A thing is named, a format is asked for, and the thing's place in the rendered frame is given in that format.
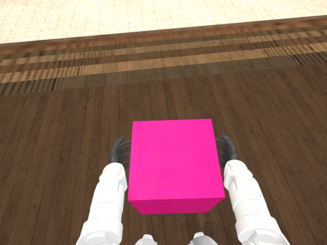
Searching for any right robot hand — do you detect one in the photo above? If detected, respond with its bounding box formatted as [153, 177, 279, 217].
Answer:
[215, 133, 240, 168]

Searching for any robot right forearm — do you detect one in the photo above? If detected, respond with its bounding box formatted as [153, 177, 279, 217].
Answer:
[223, 160, 290, 245]

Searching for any robot right shin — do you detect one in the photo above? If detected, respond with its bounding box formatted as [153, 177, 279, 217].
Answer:
[194, 232, 204, 238]

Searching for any robot left shin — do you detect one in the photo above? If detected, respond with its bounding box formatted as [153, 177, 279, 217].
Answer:
[142, 234, 153, 240]

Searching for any left robot hand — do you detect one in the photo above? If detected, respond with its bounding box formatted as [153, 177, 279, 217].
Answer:
[108, 136, 131, 168]

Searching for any robot shin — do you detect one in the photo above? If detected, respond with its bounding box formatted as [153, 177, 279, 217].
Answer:
[142, 234, 153, 240]
[194, 232, 204, 238]

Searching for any carton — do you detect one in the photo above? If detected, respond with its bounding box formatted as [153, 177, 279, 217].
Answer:
[128, 119, 225, 214]

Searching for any robot left forearm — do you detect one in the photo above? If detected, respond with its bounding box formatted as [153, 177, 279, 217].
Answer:
[76, 163, 127, 245]

